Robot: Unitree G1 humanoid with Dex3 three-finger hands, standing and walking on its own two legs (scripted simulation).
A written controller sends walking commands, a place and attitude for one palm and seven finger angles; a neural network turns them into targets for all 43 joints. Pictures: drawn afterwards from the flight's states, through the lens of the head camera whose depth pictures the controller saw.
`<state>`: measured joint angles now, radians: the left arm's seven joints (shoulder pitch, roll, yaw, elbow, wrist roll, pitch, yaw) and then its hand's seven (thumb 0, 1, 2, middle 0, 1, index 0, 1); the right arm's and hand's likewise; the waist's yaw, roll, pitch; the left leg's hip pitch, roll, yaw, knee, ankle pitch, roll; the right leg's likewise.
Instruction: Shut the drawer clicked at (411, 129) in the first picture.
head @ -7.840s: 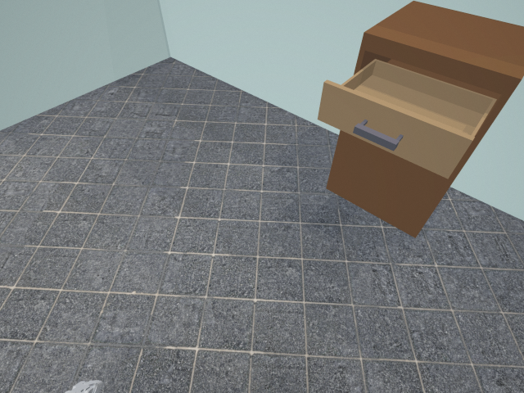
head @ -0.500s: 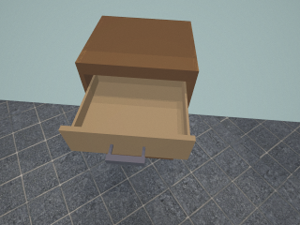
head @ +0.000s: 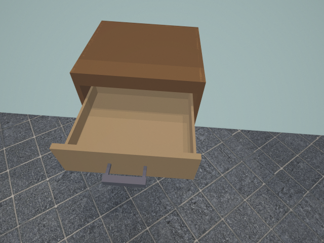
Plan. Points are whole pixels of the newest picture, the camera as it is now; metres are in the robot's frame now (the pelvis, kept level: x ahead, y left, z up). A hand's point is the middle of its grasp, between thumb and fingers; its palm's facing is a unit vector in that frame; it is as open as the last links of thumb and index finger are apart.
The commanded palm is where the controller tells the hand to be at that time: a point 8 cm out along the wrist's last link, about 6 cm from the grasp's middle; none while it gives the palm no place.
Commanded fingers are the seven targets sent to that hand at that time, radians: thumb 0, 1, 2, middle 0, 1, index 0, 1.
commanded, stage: raise the hand and make a fist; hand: left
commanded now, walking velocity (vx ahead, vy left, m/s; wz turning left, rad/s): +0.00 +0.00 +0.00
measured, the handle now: (125, 174) +0.33 +0.13 -0.10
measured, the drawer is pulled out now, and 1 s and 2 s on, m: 0.28 0.28 0.28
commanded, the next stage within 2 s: bring the fist close to the handle in 1.90 s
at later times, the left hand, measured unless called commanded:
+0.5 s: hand out of the picture +0.10 +0.14 -0.06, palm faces +0.09 -0.99 -0.03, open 5.5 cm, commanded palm +0.10 +0.20 -0.05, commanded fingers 0.00 0.90 0.90 -0.72 -0.86 -0.72 -0.86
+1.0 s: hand (112, 239) +0.14 +0.12 -0.03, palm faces -0.04 -1.00 +0.01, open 3.3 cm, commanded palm +0.11 +0.17 -0.02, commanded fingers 0.00 0.90 0.90 -1.22 -1.40 -1.22 -1.40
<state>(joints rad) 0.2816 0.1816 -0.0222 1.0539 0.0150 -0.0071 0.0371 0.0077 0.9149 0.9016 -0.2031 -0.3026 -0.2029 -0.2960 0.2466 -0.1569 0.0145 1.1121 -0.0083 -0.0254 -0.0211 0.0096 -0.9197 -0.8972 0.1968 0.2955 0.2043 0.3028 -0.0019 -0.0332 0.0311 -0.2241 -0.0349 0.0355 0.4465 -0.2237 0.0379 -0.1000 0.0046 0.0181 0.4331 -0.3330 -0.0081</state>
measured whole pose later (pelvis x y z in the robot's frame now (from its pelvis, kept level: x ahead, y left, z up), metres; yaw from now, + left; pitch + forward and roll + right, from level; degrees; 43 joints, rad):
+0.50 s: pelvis -0.06 -0.04 -0.10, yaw +1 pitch +13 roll -1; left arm 0.55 0.19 0.10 -0.01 -0.24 -0.51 -0.22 0.02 0.90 0.90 -0.54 -0.66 -0.54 -0.65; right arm 0.11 -0.25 -0.05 0.47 0.02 -0.19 -0.06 0.02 -0.91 -0.90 0.19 0.30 0.20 0.30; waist 0.04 -0.01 -0.17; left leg -0.97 0.02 -0.04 1.20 -0.45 -0.02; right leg -0.84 0.03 -0.13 1.22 -0.61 -0.09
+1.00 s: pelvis -0.04 -0.01 -0.08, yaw +0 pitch +14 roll -1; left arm 0.60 0.15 -0.02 -0.14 -0.20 -0.46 -0.14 0.02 0.90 0.90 -1.03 -1.20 -1.03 -1.19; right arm 0.26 -0.26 -0.04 0.54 0.02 -0.17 -0.04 0.02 -0.90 -0.90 0.20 0.30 0.21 0.30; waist -0.03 0.04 -0.14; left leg -0.91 0.01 0.01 1.10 -0.44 0.02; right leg -0.79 0.02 -0.07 1.11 -0.57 -0.05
